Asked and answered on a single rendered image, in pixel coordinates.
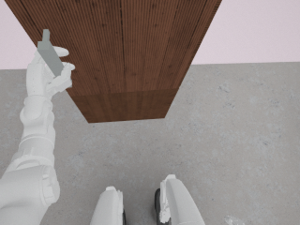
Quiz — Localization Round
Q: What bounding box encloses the robot right hand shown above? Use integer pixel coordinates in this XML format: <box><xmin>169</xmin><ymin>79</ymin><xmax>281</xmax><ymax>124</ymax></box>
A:
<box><xmin>224</xmin><ymin>215</ymin><xmax>245</xmax><ymax>225</ymax></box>

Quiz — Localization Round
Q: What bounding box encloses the robot right shin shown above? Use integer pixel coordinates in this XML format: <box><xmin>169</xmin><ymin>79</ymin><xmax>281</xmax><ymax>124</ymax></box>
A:
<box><xmin>159</xmin><ymin>174</ymin><xmax>176</xmax><ymax>222</ymax></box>

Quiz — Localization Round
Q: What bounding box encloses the robot left hand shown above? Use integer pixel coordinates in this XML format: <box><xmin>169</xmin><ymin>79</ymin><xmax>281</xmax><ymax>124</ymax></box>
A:
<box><xmin>26</xmin><ymin>46</ymin><xmax>75</xmax><ymax>100</ymax></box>

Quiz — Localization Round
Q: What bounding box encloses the robot left thigh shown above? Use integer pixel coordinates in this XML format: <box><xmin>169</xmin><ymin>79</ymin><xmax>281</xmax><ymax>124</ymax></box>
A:
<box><xmin>90</xmin><ymin>189</ymin><xmax>124</xmax><ymax>225</ymax></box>

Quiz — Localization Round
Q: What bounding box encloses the handle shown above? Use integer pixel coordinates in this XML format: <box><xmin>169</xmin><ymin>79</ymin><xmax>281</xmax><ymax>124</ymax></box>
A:
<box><xmin>37</xmin><ymin>29</ymin><xmax>72</xmax><ymax>88</ymax></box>

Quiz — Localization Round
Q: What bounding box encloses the left robot upper arm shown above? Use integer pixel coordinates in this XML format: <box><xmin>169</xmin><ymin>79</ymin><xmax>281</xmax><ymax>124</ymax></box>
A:
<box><xmin>0</xmin><ymin>164</ymin><xmax>60</xmax><ymax>225</ymax></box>

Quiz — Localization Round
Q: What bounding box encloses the robot left forearm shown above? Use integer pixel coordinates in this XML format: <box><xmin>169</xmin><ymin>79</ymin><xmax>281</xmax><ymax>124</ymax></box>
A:
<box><xmin>0</xmin><ymin>95</ymin><xmax>56</xmax><ymax>182</ymax></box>

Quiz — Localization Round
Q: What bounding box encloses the cupboard door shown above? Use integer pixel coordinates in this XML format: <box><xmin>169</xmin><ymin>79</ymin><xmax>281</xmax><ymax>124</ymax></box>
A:
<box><xmin>5</xmin><ymin>0</ymin><xmax>218</xmax><ymax>97</ymax></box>

